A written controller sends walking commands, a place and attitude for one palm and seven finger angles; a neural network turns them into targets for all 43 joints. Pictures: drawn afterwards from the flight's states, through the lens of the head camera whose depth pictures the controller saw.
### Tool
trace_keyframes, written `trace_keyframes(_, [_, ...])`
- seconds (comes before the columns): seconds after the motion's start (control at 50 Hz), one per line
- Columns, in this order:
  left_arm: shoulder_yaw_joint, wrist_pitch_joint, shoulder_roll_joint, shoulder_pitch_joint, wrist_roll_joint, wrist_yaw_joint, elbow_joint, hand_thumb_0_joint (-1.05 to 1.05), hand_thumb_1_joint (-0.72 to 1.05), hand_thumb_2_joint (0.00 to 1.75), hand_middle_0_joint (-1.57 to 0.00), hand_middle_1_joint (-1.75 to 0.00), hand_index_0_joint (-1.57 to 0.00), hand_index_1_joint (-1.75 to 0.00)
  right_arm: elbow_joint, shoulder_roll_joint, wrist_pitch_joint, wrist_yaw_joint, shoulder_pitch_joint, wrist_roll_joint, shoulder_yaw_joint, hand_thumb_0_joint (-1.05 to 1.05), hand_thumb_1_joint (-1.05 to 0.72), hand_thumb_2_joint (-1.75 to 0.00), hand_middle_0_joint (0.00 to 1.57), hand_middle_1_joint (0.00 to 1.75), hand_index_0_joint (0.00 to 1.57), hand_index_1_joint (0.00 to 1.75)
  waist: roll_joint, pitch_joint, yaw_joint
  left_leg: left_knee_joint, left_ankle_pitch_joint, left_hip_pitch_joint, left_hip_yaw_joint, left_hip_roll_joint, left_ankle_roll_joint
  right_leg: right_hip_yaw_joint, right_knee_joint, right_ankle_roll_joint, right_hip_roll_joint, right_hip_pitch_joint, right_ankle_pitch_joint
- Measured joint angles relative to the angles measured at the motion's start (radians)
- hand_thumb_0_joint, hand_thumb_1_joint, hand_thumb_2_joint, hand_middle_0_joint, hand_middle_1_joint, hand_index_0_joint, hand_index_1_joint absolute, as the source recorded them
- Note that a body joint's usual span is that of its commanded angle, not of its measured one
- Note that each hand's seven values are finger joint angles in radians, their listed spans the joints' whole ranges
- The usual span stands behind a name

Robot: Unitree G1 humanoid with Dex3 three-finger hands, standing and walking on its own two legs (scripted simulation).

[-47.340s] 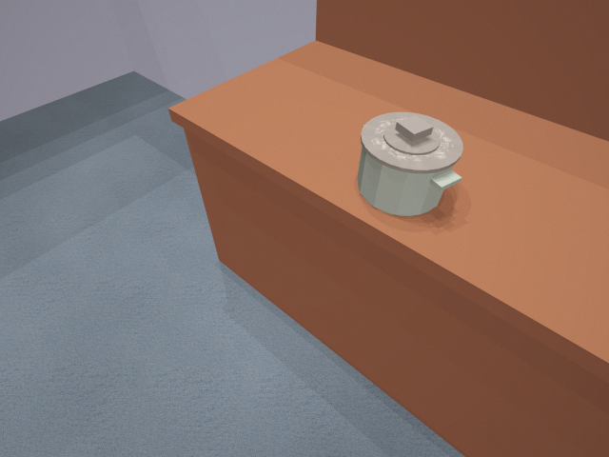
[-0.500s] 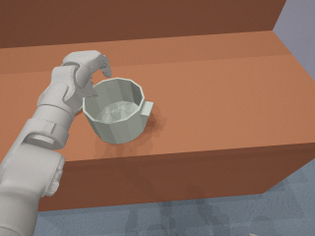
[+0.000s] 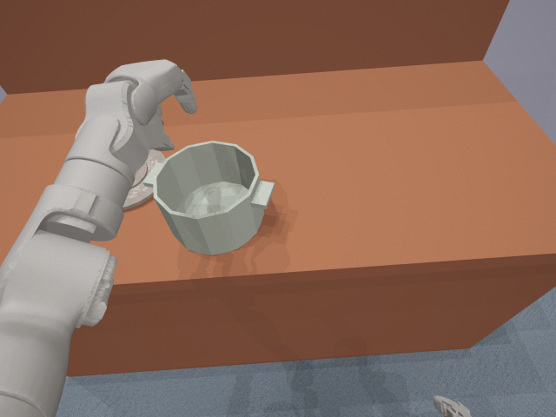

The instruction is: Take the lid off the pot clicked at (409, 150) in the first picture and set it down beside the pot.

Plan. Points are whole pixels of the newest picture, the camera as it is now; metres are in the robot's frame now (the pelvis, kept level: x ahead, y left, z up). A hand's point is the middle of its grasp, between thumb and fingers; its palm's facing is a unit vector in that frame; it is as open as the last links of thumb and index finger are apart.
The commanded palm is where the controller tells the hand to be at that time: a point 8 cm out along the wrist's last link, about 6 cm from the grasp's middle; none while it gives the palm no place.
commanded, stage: draw the hand back to the body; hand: left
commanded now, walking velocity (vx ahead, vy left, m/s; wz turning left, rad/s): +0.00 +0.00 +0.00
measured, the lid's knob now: (118, 166) +0.61 +0.33 -0.02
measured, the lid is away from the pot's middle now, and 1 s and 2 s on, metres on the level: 0.24 0.24 0.24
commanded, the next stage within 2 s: none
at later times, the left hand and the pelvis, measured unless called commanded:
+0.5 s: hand (132, 140) +0.44 +0.18 +0.19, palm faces -0.22 -0.06 -0.97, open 9.6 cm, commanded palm +0.40 +0.19 +0.25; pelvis -0.01 +0.00 +0.00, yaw +0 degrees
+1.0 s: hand (130, 142) +0.37 +0.15 +0.24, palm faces +0.20 -0.96 -0.20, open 9.3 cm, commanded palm +0.33 +0.20 +0.24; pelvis +0.01 -0.02 +0.00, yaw -2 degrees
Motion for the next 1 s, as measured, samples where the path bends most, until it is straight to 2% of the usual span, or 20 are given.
trace_keyframes(0.08, [-0.023,0.017,0.019,-0.028,0.011,-0.016,-0.005,0.00,-0.03,0.95,-0.66,-0.53,-0.67,-0.53,-0.004,0.003,-0.011,-0.004,0.009,-0.001,-0.004,0.01,-0.91,-0.90,0.20,0.29,0.20,0.30,0.000,0.002,0.002,-0.005,0.004,0.005,-0.003,0.000,-0.001,-0.003,-0.006,-0.001,0.000,0.007,0.003])
trace_keyframes(0.18, [-0.009,0.024,0.024,-0.053,0.001,-0.037,0.017,0.00,-0.03,0.95,-0.66,-0.53,-0.66,-0.53,-0.002,-0.002,-0.005,0.001,0.011,0.003,0.003,0.01,-0.91,-0.90,0.20,0.29,0.20,0.30,-0.003,-0.006,0.003,-0.006,0.005,0.004,-0.004,-0.002,-0.001,-0.004,-0.005,0.000,-0.001,0.005,0.003])
trace_keyframes(0.32, [-0.018,0.016,0.031,0.100,-0.014,-0.067,-0.175,0.00,-0.03,0.95,-0.66,-0.52,-0.66,-0.53,-0.034,-0.011,0.016,0.014,0.011,0.004,-0.006,0.01,-0.91,-0.90,0.20,0.29,0.20,0.30,0.005,0.001,0.019,-0.004,0.001,0.025,0.000,-0.003,0.002,0.000,-0.005,0.001,-0.003,0.026,0.000])
trace_keyframes(0.42, [0.011,-0.001,0.044,0.152,-0.033,-0.057,-0.248,0.00,-0.03,0.95,-0.66,-0.53,-0.67,-0.53,-0.048,-0.004,0.009,0.007,-0.022,0.007,0.003,0.01,-0.91,-0.90,0.20,0.29,0.20,0.30,-0.001,0.017,0.028,-0.009,0.005,0.039,0.000,-0.003,0.002,0.000,-0.006,0.000,-0.003,0.038,0.003])
trace_keyframes(0.5, [0.007,0.023,0.059,0.180,-0.029,-0.043,-0.283,0.00,-0.03,0.95,-0.66,-0.53,-0.67,-0.53,-0.063,0.002,0.006,0.016,-0.040,0.013,0.004,0.01,-0.91,-0.90,0.20,0.29,0.20,0.30,0.000,0.016,0.045,-0.011,0.011,0.037,-0.003,-0.004,-0.001,-0.002,-0.005,-0.003,-0.003,0.035,0.006])
trace_keyframes(0.6, [-0.004,0.042,0.066,0.286,-0.045,-0.063,-0.425,0.00,-0.03,0.95,-0.66,-0.53,-0.66,-0.53,-0.077,0.000,0.016,0.029,-0.070,0.014,0.006,0.01,-0.91,-0.90,0.20,0.29,0.20,0.30,0.013,0.014,0.067,-0.006,0.011,0.040,-0.011,-0.006,-0.001,-0.010,-0.003,-0.002,-0.005,0.044,0.005])
trace_keyframes(0.64, [0.094,-0.033,0.033,0.322,-0.336,0.027,-0.443,0.00,-0.03,0.95,-0.66,-0.53,-0.67,-0.53,-0.088,0.013,-0.006,0.012,-0.073,0.003,0.005,0.01,-0.91,-0.90,0.20,0.29,0.20,0.30,0.011,0.036,0.087,-0.003,0.007,0.063,-0.008,-0.002,-0.003,-0.008,0.001,-0.005,-0.002,0.064,0.002])
trace_keyframes(0.66, [0.134,-0.082,0.012,0.343,-0.452,0.086,-0.447,0.00,-0.03,0.95,-0.67,-0.53,-0.67,-0.53,-0.089,0.023,-0.017,0.003,-0.075,-0.001,0.012,0.01,-0.91,-0.90,0.20,0.29,0.19,0.30,0.004,0.045,0.095,-0.002,0.004,0.075,-0.004,0.001,-0.005,-0.003,0.006,-0.007,0.001,0.072,-0.001])
trace_keyframes(0.7, [0.202,-0.161,-0.036,0.393,-0.636,0.191,-0.466,0.00,-0.03,0.95,-0.67,-0.53,-0.67,-0.53,-0.083,0.050,-0.033,-0.011,-0.078,-0.003,0.031,0.01,-0.91,-0.90,0.20,0.29,0.20,0.30,-0.019,0.052,0.101,-0.006,0.000,0.095,0.004,0.008,-0.010,0.005,0.012,-0.011,0.008,0.083,-0.006])
trace_keyframes(0.74, [0.247,-0.215,-0.083,0.446,-0.758,0.275,-0.496,0.00,-0.03,0.95,-0.67,-0.53,-0.67,-0.53,-0.077,0.078,-0.047,-0.020,-0.078,-0.005,0.047,0.01,-0.91,-0.90,0.20,0.29,0.20,0.30,-0.046,0.054,0.099,-0.008,-0.004,0.110,0.010,0.017,-0.017,0.011,0.014,-0.014,0.017,0.092,-0.010])
trace_keyframes(0.78, [0.282,-0.246,-0.119,0.503,-0.831,0.340,-0.548,0.00,-0.03,0.95,-0.66,-0.52,-0.66,-0.53,-0.073,0.097,-0.064,-0.027,-0.076,-0.011,0.057,0.01,-0.91,-0.90,0.20,0.29,0.20,0.30,-0.064,0.061,0.091,-0.005,-0.011,0.125,0.016,0.027,-0.024,0.017,0.014,-0.019,0.027,0.105,-0.013])
trace_keyframes(0.82, [0.313,-0.266,-0.141,0.559,-0.872,0.393,-0.609,0.00,-0.02,0.95,-0.66,-0.52,-0.66,-0.52,-0.070,0.106,-0.082,-0.034,-0.074,-0.021,0.056,0.01,-0.91,-0.90,0.20,0.29,0.20,0.30,-0.067,0.069,0.081,0.001,-0.020,0.137,0.020,0.037,-0.029,0.021,0.010,-0.023,0.036,0.119,-0.015])
trace_keyframes(0.92, [0.383,-0.298,-0.155,0.652,-0.931,0.473,-0.709,0.00,0.05,0.94,-0.62,-0.51,-0.62,-0.51,-0.039,0.098,-0.107,-0.048,-0.065,-0.036,0.033,0.01,-0.91,-0.90,0.20,0.29,0.20,0.30,-0.045,0.071,0.070,0.004,-0.035,0.155,0.026,0.045,-0.033,0.026,0.006,-0.025,0.044,0.137,-0.022])
trace_keyframes(1.0, [0.414,-0.306,-0.162,0.724,-0.955,0.500,-0.775,0.00,0.12,0.94,-0.58,-0.49,-0.58,-0.49,-0.015,0.079,-0.111,-0.046,-0.053,-0.033,0.013,0.01,-0.91,-0.90,0.20,0.29,0.20,0.30,-0.032,0.063,0.081,-0.001,-0.038,0.159,0.024,0.046,-0.035,0.023,0.005,-0.027,0.045,0.140,-0.030])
